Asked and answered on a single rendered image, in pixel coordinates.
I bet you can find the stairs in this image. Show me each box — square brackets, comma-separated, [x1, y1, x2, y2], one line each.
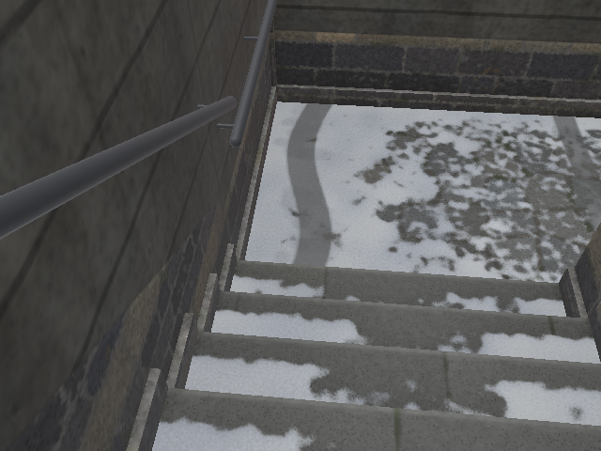
[152, 260, 601, 451]

